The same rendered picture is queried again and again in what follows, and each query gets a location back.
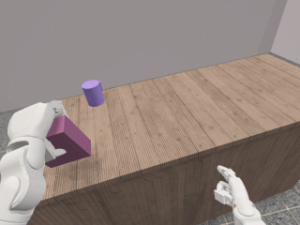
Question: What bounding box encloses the left robot forearm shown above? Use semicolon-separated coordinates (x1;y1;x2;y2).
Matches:
0;137;47;225

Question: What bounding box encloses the robot right hand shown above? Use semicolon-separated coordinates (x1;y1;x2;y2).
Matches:
214;165;249;207

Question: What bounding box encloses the sponge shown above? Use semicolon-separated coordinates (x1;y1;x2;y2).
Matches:
45;115;91;168

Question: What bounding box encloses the table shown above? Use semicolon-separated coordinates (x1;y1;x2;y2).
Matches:
26;53;300;225

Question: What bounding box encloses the robot left hand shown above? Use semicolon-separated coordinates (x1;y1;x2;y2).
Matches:
7;100;69;163

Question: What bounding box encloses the right robot forearm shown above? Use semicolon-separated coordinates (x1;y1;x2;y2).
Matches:
232;198;266;225

